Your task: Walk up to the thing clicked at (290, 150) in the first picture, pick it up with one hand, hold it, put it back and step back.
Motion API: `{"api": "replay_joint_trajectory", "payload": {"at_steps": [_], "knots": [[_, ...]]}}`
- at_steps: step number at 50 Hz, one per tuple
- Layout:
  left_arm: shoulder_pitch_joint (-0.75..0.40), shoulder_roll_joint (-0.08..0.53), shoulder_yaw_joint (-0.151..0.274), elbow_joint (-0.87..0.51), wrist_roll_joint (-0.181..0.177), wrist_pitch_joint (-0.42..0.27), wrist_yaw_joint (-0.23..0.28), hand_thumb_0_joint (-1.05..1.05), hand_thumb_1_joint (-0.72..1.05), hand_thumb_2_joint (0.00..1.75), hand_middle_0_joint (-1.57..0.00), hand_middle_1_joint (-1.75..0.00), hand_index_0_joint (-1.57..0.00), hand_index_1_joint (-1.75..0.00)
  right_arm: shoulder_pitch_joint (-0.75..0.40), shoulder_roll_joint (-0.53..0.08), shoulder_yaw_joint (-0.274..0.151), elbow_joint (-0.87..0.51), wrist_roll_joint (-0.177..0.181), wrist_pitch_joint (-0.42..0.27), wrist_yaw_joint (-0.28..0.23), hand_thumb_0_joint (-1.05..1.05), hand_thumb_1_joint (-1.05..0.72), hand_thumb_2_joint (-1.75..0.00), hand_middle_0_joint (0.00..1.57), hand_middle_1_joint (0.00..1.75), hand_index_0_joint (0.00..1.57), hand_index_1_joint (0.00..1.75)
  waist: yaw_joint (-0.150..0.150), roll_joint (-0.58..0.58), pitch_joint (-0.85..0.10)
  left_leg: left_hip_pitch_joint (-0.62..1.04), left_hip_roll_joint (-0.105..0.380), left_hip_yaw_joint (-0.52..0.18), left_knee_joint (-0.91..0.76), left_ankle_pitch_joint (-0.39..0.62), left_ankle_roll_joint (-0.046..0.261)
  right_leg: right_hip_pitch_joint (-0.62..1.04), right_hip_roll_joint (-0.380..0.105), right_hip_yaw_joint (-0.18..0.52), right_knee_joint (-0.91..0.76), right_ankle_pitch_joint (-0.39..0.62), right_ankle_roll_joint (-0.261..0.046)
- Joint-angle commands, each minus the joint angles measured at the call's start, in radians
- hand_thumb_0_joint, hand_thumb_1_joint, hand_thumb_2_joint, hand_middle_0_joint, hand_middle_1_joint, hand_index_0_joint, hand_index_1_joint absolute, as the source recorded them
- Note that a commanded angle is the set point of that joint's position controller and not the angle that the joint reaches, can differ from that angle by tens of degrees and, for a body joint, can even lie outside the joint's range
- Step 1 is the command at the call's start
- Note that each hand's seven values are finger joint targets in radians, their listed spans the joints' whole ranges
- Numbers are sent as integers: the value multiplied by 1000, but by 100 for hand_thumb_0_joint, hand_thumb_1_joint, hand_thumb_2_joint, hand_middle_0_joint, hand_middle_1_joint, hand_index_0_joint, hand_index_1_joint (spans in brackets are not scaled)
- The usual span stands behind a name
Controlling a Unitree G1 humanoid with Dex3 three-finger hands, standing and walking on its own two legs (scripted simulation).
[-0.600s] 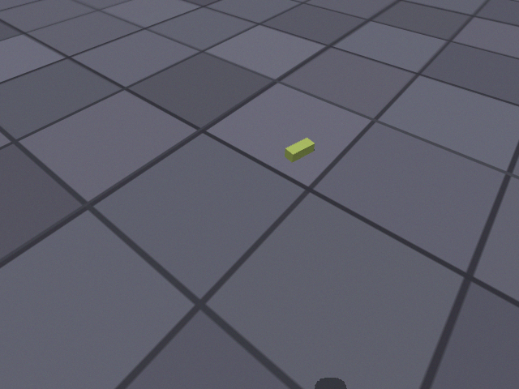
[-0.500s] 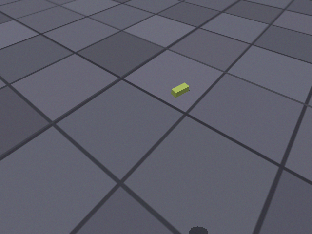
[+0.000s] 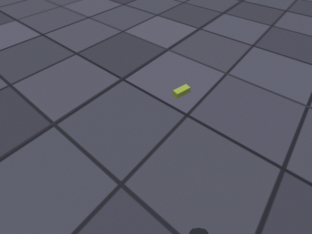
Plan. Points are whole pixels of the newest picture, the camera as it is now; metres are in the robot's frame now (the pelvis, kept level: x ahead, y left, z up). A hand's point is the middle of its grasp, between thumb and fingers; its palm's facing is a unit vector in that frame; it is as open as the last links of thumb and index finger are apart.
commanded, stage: stand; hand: left
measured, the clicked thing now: (181, 91) +1.49 -0.21 -0.75
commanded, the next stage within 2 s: walk up in 0.52 s
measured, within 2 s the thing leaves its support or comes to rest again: neither
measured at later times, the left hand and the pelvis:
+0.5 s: hand out of the picture +0.07 +0.25 -0.16, palm faces -0.03 -0.94 -0.34, open 7.4 cm; pelvis +0.00 +0.00 +0.00, yaw +0 degrees
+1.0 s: hand out of the picture +0.15 +0.17 -0.14, palm faces +0.22 -0.91 -0.35, open 7.4 cm; pelvis +0.12 -0.12 -0.01, yaw +14 degrees
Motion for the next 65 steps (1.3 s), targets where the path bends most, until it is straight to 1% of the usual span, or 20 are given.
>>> {"api": "replay_joint_trajectory", "payload": {"at_steps": [1,25,26,27,30,37,40,42,43,44,45,48,50,55,58,59,60,61,62,65], "knots": [[-43,208,44,-65,-4,-17,13,0,90,90,-20,-30,-20,-30,-41,-205,-39,-58,1,-19,-19,0,-90,-90,20,30,20,30,-1,0,-83,14,118,-95,-49,150,32,2,-122,92,-52,149,-30],[-20,212,44,-64,-5,-18,13,0,90,90,-20,-30,-20,-30,-33,-211,-38,-52,0,-19,-18,0,-90,-90,20,30,20,30,3,-1,-77,15,117,-97,-54,134,31,2,-121,91,-57,137,-28],[-52,359,167,-158,49,-9,-39,0,90,90,-20,-30,-20,-30,139,-358,-125,-95,6,-41,-11,0,-90,-90,20,30,20,30,1,-132,-149,-71,133,-221,29,-313,113,14,-79,18,100,-378,-51],[-103,347,169,-183,66,2,-59,0,90,90,-20,-30,-20,-30,156,-399,-144,-86,-6,-47,-7,0,-90,-90,20,30,20,30,-10,-64,-54,-133,171,-309,-16,-485,128,-122,-76,33,189,-496,-63],[-175,249,173,-287,68,18,-105,0,90,90,-20,-30,-20,-30,184,-407,-176,-154,-23,-77,-14,0,-90,-90,20,30,20,30,-26,86,36,-12,340,-656,-130,-569,264,-534,-67,144,553,-301,-35],[-175,267,177,-352,57,12,-134,0,90,90,-20,-30,-20,-30,199,-396,-171,-220,-34,-88,-24,0,-90,-90,20,30,20,30,-18,171,-6,-85,222,-419,-99,-394,221,-414,-64,104,432,-315,1],[-49,266,185,-335,50,12,-133,0,90,90,-20,-30,-20,-30,118,-403,-172,-248,-36,-85,-22,0,-90,-90,20,30,20,30,60,210,-58,-192,169,-323,-20,-326,180,-182,-41,30,308,-253,-7],[224,312,214,-253,51,2,-110,0,90,90,-20,-30,-20,-30,25,-332,-146,-287,-40,-75,-28,0,-90,-90,20,30,20,30,226,28,-133,-540,51,-167,286,-349,109,318,3,-41,148,-155,-24],[351,417,244,-235,64,-4,-93,0,90,90,-20,-30,-20,-30,62,-215,-107,-293,-36,-77,-33,0,-90,-90,20,30,20,30,286,-351,-149,-731,-95,-35,695,-462,79,415,-169,237,-18,-405,-18],[214,468,232,-300,66,-10,-85,0,90,90,-20,-30,-20,-30,64,-243,-110,-322,-13,-79,-45,0,-90,-90,20,30,20,30,197,-379,-84,-806,-64,16,846,-396,42,243,-430,627,-239,-669,-117],[88,456,221,-342,47,-11,-91,0,90,90,-20,-30,-20,-30,68,-318,-119,-291,-13,-79,-46,0,-90,-90,20,30,20,30,139,-212,25,-751,51,-54,886,-297,53,64,-443,619,-265,-736,-161],[5,346,185,-356,31,-20,-86,0,90,90,-20,-30,-20,-30,198,-336,-128,-212,0,-88,-12,0,-90,-90,20,30,20,30,34,-111,89,-564,107,-59,755,-175,44,-59,-266,277,-169,-468,-157],[31,312,174,-352,25,-22,-89,0,90,90,-20,-30,-20,-30,231,-319,-123,-204,2,-85,5,0,-90,-90,20,30,20,30,39,-151,87,-508,90,-1,639,-159,36,-62,-212,122,-150,-308,-165],[107,307,167,-392,34,-13,-95,0,90,90,-20,-30,-20,-30,156,-279,-114,-287,10,-84,5,0,-90,-90,20,30,20,30,69,-127,46,-385,71,68,365,-68,39,-8,-231,37,-98,-6,-184],[113,293,150,-421,25,-7,-92,0,90,90,-20,-30,-20,-30,300,-272,-125,-271,12,-88,-23,0,-90,-90,20,30,20,30,-11,-38,-56,-38,-20,138,238,34,66,-104,-178,-74,181,348,-139],[135,267,138,-431,22,-6,-89,0,90,90,-20,-30,-20,-30,403,-306,-142,-254,0,-90,-37,0,-90,-90,20,30,20,30,-62,28,-123,152,-11,100,219,26,94,-199,-135,-112,371,371,-116],[157,239,129,-446,17,-6,-79,0,90,90,-20,-30,-20,-30,506,-372,-168,-252,-20,-92,-50,0,-90,-90,20,30,20,30,-113,119,-178,329,107,-105,190,-121,163,-387,-83,-128,616,256,-70],[179,195,119,-470,25,-7,-79,0,90,90,-20,-30,-20,-30,528,-458,-190,-282,-26,-91,-66,0,-90,-90,20,30,20,30,-103,256,-217,466,389,-605,104,-257,261,-676,33,-89,849,-379,-21],[162,352,155,-474,32,3,-73,0,90,90,-20,-30,-20,-30,468,-498,-200,-326,21,-92,-74,0,-90,-90,20,30,20,30,-108,72,-259,357,523,-901,-26,-464,379,-694,-18,102,981,-384,6],[146,354,156,-438,27,1,-82,0,90,90,-20,-30,-20,-30,294,-399,-152,-347,36,-103,-80,0,-90,-90,20,30,20,30,-18,-32,-55,55,381,-494,3,-224,284,-643,-138,141,948,-240,10]]}}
